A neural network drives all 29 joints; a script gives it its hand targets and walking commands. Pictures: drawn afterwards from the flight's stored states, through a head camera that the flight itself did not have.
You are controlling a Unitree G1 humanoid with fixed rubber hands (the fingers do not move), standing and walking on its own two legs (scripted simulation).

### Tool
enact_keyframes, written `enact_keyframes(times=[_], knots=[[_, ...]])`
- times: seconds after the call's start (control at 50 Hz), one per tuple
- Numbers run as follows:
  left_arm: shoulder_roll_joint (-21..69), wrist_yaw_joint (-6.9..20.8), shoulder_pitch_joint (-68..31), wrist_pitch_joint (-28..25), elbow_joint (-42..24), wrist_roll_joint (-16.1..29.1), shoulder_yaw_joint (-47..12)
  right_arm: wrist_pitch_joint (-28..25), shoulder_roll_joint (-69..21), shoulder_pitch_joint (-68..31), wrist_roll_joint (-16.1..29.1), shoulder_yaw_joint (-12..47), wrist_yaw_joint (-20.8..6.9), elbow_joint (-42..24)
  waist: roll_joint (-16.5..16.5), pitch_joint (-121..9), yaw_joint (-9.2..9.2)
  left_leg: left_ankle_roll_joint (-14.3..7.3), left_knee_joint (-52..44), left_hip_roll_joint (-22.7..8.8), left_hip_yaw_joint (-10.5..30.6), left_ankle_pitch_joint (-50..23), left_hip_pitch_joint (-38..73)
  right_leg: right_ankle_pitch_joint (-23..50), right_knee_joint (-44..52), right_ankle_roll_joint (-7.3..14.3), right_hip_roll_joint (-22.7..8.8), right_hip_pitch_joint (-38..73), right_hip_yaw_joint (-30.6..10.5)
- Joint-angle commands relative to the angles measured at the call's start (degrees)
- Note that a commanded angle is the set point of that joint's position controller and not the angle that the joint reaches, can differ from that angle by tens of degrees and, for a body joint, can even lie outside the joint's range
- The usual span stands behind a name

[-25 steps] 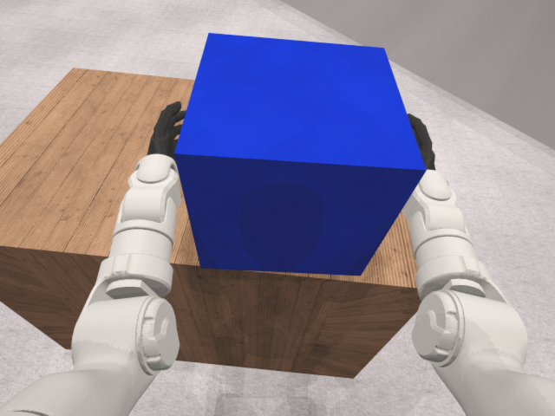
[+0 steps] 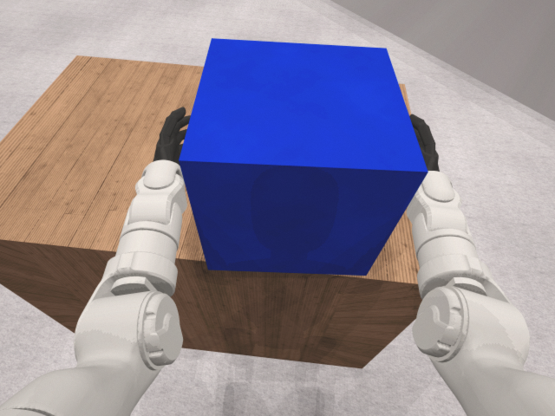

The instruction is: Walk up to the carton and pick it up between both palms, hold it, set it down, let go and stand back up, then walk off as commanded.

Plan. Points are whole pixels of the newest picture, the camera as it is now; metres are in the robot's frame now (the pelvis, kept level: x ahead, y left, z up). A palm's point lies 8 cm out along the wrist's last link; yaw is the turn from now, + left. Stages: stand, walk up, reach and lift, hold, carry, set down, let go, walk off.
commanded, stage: set down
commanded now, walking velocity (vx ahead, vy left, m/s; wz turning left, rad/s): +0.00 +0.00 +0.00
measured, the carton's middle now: (293, 163) +0.48 +0.01 +0.07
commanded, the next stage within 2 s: none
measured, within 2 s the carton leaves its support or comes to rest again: rests again in 0.38 s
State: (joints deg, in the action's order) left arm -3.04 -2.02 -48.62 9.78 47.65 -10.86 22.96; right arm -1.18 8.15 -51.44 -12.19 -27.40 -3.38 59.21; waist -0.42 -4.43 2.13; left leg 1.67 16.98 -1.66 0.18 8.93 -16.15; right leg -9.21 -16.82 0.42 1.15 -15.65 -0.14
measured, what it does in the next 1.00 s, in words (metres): stands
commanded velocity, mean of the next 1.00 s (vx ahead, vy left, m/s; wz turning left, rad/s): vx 0.00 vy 0.00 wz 0.00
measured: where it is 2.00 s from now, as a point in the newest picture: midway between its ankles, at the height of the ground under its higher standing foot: outside the picture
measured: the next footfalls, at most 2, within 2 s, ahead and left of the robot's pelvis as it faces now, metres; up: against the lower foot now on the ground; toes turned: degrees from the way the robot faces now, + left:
none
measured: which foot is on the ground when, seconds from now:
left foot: down 0.00-1.00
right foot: down 0.00-1.00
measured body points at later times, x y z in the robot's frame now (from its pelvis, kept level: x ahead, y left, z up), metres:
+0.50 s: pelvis +0.01 +0.00 +0.00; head +0.07 -0.01 +0.44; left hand +0.45 +0.18 +0.08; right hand +0.47 -0.19 +0.08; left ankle -0.01 +0.13 -0.75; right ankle -0.02 -0.11 -0.75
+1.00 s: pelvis -0.01 +0.00 -0.01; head +0.06 +0.00 +0.44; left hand +0.45 +0.19 +0.08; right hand +0.47 -0.19 +0.09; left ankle -0.01 +0.13 -0.75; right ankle -0.02 -0.11 -0.75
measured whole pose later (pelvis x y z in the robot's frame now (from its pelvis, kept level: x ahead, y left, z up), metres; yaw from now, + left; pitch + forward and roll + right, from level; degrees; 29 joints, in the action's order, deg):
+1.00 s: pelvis -0.01 +0.00 -0.01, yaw -2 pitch +18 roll +0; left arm -7.7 -5.7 -55.6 -3.6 66.7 -1.6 15.5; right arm -6.9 14.2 -56.3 -3.9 -18.6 -3.0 70.5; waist -0.4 -10.3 4.1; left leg 1.2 20.5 -2.2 -1.9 9.0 -29.1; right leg -8.1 -19.6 0.2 1.6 -29.1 -2.0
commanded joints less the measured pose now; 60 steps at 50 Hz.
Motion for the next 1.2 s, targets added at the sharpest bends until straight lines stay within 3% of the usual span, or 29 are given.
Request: enact_keyframes(times=[0.0, 0.02, 0.06, 0.16, 0.22, 0.26, 0.34, 0.38, 0.4, 0.42, 0.5, 0.52, 0.56, 0.58, 0.6, 0.64, 0.7, 0.72, 0.74, 0.8, 0.84, 0.86, 0.92, 0.94, 1.02, 1.08, 1.1, 1.14, 1.18], knots=[[23.9, 4.2, -44.3, -4.9, -7.6, 1.5, -14.4, -6.3, -25.2, -40.2, -2.3, 12.8, -8.8, -9.0, -0.7, -42.8, -0.27, 1.2, 1.9, 1.3, -6.6, -19.7, 11.5, 34.9, -4.7, -5.2, -0.4, 18.4, 5.7], [23.7, 4.6, -44.6, -5.3, -6.9, 2.0, -14.9, -6.2, -25.0, -39.7, -2.8, 11.8, -8.8, -8.9, -3.0, -42.2, -1.07, 1.1, 1.5, 0.6, -6.1, -19.5, 11.8, 35.1, -4.5, -5.3, 0.1, 17.4, 6.1], [23.9, 3.9, -42.9, -5.7, -5.2, 2.6, -14.5, -6.4, -24.6, -39.7, -2.3, 13.0, -9.3, -7.2, -1.0, -42.6, 0.27, 1.4, 2.7, 0.9, -6.4, -22.9, 11.9, 37.3, -5.2, -5.2, 0.0, 17.4, 6.0], [25.1, 3.4, -43.6, -6.2, -6.9, 2.5, -16.5, -6.9, -24.0, -37.3, -2.6, 11.9, -9.4, -4.5, 2.2, -43.1, -1.07, 2.5, 4.7, -0.3, -5.3, -29.8, 18.4, 32.8, -4.3, -4.4, 0.6, 8.8, 7.1], [25.5, 3.3, -42.0, -6.9, -6.5, 3.3, -17.1, -8.2, -24.9, -37.0, -2.9, 12.9, -9.2, -4.5, 1.4, -45.6, -0.87, 2.3, 6.4, -0.1, -5.5, -33.3, 20.2, 36.3, -4.4, -4.5, 0.4, 6.9, 6.7], [24.1, 4.2, -39.0, -6.7, -2.1, 2.3, -15.5, -7.7, -25.1, -36.9, -2.3, 13.3, -8.5, -5.4, -2.7, -42.7, -0.03, 1.4, 5.1, 0.3, -6.0, -29.1, 14.6, 40.8, -5.2, -4.9, 0.0, 13.4, 5.7], [25.0, 4.0, -41.3, -9.1, -4.7, 3.2, -16.0, -9.4, -27.6, -38.5, -1.6, 15.3, -8.7, -4.7, -0.6, -45.9, 1.81, 1.5, 6.1, 0.5, -6.2, -32.0, 13.5, 42.9, -6.4, -4.9, -0.5, 13.5, 5.5], [26.3, 3.3, -41.1, -10.2, -4.7, 3.6, -17.1, -11.1, -27.0, -38.3, -2.4, 14.1, -8.5, -3.0, 1.6, -50.1, 0.55, 1.5, 8.0, -0.1, -5.1, -37.1, 19.3, 40.0, -6.0, -4.3, -0.5, 4.5, 6.1], [25.5, 3.5, -42.1, -10.4, -3.5, 3.6, -17.0, -10.5, -27.7, -38.1, -2.7, 14.9, -8.5, -2.0, -0.6, -48.1, 1.51, 0.9, 8.5, 0.0, -5.1, -37.8, 18.7, 41.6, -6.4, -4.8, -0.6, 4.9, 5.9], [25.0, 3.6, -41.9, -11.2, -3.1, 3.5, -17.0, -11.3, -28.8, -37.0, -1.6, 16.3, -8.4, -2.6, 0.0, -48.5, 2.53, 1.4, 8.9, 0.1, -5.9, -37.3, 17.6, 42.8, -6.8, -4.7, -0.6, 7.0, 5.6], [23.1, 4.3, -41.4, -11.9, 0.5, 3.5, -15.7, -10.2, -26.8, -35.8, -2.3, 15.6, -7.9, -0.1, -4.2, -44.0, 0.88, 0.4, 4.9, 0.6, -6.6, -25.3, 8.8, 42.6, -7.1, -4.8, -0.8, 13.8, 5.0], [23.3, 4.8, -41.0, -12.3, 0.7, 3.2, -14.7, -10.6, -27.5, -37.3, -2.8, 15.5, -7.8, -2.1, -4.7, -45.4, 2.00, 0.2, 5.0, 0.8, -7.0, -26.0, 7.8, 44.7, -7.8, -5.4, -1.3, 15.5, 4.6], [24.6, 4.6, -42.4, -13.8, 0.0, 4.0, -17.0, -11.8, -28.0, -37.1, -2.7, 15.0, -7.8, -1.3, -0.9, -49.1, 0.47, 0.6, 6.3, 1.0, -6.9, -28.4, 9.1, 43.8, -8.2, -5.1, -1.7, 12.5, 4.7], [24.2, 4.5, -41.8, -13.7, 1.3, 4.1, -15.7, -11.7, -28.4, -36.8, -1.7, 16.8, -7.5, -0.7, -2.0, -47.2, 2.30, 0.4, 6.6, 0.9, -7.0, -28.5, 9.3, 45.3, -8.1, -5.2, -1.9, 12.4, 4.3], [24.6, 4.7, -40.0, -14.1, 2.7, 3.7, -16.4, -11.5, -28.3, -34.9, -2.9, 16.6, -7.3, -1.8, -1.1, -48.7, 1.60, 0.5, 5.9, 0.9, -6.8, -28.1, 7.7, 45.4, -8.3, -5.1, -1.8, 13.6, 4.4], [21.7, 5.4, -42.9, -14.7, 3.6, 2.2, -14.1, -10.9, -29.2, -36.4, -2.6, 16.0, -7.5, -0.5, -5.2, -47.1, 2.37, -0.4, 3.9, 1.5, -8.9, -19.4, 0.2, 46.7, -8.7, -5.4, -2.0, 21.5, 2.9], [22.5, 5.5, -44.0, -14.9, 3.4, 2.3, -13.9, -11.0, -26.8, -36.3, -3.4, 13.9, -7.9, 0.7, -2.8, -43.3, 0.55, 0.1, 3.0, 0.8, -7.4, -19.2, 0.7, 41.6, -9.2, -5.4, -2.3, 17.9, 4.0], [22.2, 4.9, -42.4, -15.3, 2.9, 4.4, -15.2, -11.6, -24.3, -36.3, -2.8, 14.0, -8.1, -0.8, -2.5, -47.0, 0.08, 0.8, 4.0, -0.1, -6.7, -24.1, 5.3, 40.8, -8.2, -5.3, -1.1, 14.3, 4.9], [19.5, 4.5, -44.0, -16.2, 3.6, 3.9, -14.0, -12.1, -23.5, -36.2, -2.5, 14.5, -7.6, -2.3, -3.4, -48.5, 1.85, 0.5, 5.2, 0.9, -7.7, -22.1, 1.7, 42.0, -8.7, -5.2, -1.7, 15.9, 4.1], [3.8, 2.9, -42.0, -15.7, 9.2, 3.2, -7.8, -10.9, -5.7, -36.2, -2.7, 8.5, -5.9, -0.9, -3.9, -46.0, 1.21, 0.0, 3.3, 1.2, -8.2, -16.3, 0.3, 37.6, -8.6, -4.7, -1.9, 16.5, 3.7], [8.1, 1.8, -43.2, -16.7, 6.1, 3.4, -9.6, -10.1, -8.9, -35.4, -1.1, 9.2, -5.7, 0.2, -3.0, -43.7, 1.56, 0.6, 3.1, 0.7, -7.7, -18.6, 2.5, 32.8, -7.3, -4.1, -1.1, 14.1, 3.8], [2.6, 0.2, -45.0, -17.4, 5.2, 5.7, -10.6, -10.6, -2.6, -36.2, 1.4, 9.1, -4.6, 0.0, -1.3, -49.0, 1.39, 1.1, 4.9, 0.8, -7.7, -21.0, 4.0, 34.7, -7.6, -3.6, -0.5, 12.6, 3.3], [-7.9, -3.1, -43.0, -17.4, 6.3, 9.5, -10.2, -9.6, 8.5, -36.7, 9.0, 12.8, -2.1, 0.1, -2.2, -50.8, 2.53, 0.9, 6.7, 1.2, -7.5, -22.4, 3.3, 36.9, -7.3, -3.8, -0.2, 10.9, 2.6], [-7.7, -3.4, -42.5, -17.6, 8.6, 11.0, -10.7, -8.5, 7.8, -38.4, 10.7, 14.7, -1.6, 0.6, -5.0, -49.1, 3.06, 0.4, 6.1, 1.2, -7.1, -19.5, 0.9, 34.3, -7.0, -3.8, -0.2, 11.3, 2.4], [-21.8, -7.9, -43.3, -15.4, 8.8, 18.4, -15.4, -6.7, 26.6, -40.1, 23.5, 19.5, 2.2, 0.5, -0.1, -59.0, 2.17, 2.6, 11.4, 1.0, -5.7, -28.8, 3.4, 39.6, -9.3, -2.6, 2.4, 9.0, 1.5], [-21.6, -7.9, -42.0, -11.8, 10.9, 21.1, -17.6, -3.2, 28.1, -40.4, 27.9, 23.2, 2.5, 4.6, -2.0, -56.2, 1.98, 2.6, 12.7, 0.3, -4.3, -29.9, 5.3, 36.5, -8.9, -2.1, 3.5, 5.3, 2.1], [-18.4, -7.8, -45.0, -11.2, 11.2, 23.4, -22.5, -2.2, 26.8, -41.4, 28.6, 23.9, 2.2, 6.1, -0.6, -54.1, -0.58, 3.0, 12.5, 0.0, -3.6, -27.0, 6.5, 30.1, -7.6, -1.6, 3.8, 0.0, 3.4], [-18.3, -7.4, -39.6, -9.4, 4.2, 25.8, -23.7, -1.5, 28.2, -35.7, 32.8, 26.7, 1.6, 5.6, 4.0, -54.0, 0.38, 4.1, 14.5, -0.7, -2.4, -34.7, 11.4, 31.9, -7.7, -0.6, 3.7, -2.4, 3.4], [-19.2, -6.9, -40.0, -8.9, 11.0, 26.4, -23.6, -0.4, 27.3, -38.1, 34.3, 29.2, 0.7, 7.3, 1.1, -48.8, 2.38, 3.7, 13.6, -0.4, -2.6, -30.5, 9.4, 27.1, -6.5, -0.9, 3.7, -6.2, 3.0]])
